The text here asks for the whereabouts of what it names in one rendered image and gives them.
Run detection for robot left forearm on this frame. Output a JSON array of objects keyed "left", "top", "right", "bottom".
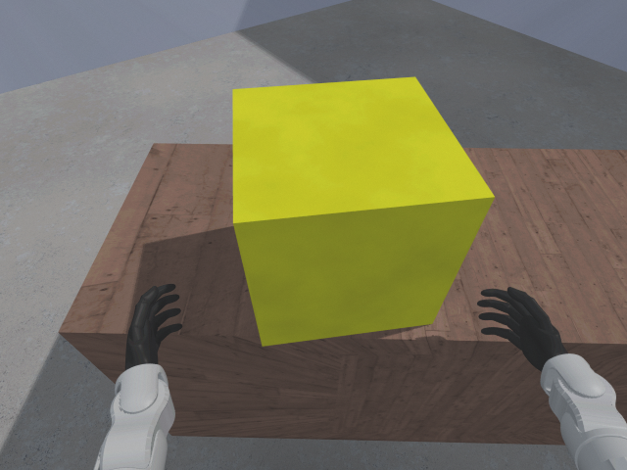
[{"left": 93, "top": 363, "right": 175, "bottom": 470}]

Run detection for robot left hand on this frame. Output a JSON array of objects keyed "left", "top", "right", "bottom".
[{"left": 125, "top": 284, "right": 182, "bottom": 370}]

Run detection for robot right hand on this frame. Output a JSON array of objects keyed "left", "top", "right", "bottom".
[{"left": 477, "top": 287, "right": 568, "bottom": 371}]

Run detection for pedestal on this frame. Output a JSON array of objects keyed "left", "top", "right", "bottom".
[{"left": 58, "top": 143, "right": 627, "bottom": 446}]

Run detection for carton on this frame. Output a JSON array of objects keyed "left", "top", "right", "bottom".
[{"left": 233, "top": 77, "right": 495, "bottom": 347}]

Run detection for robot right forearm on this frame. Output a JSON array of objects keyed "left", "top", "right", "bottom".
[{"left": 540, "top": 353, "right": 627, "bottom": 470}]

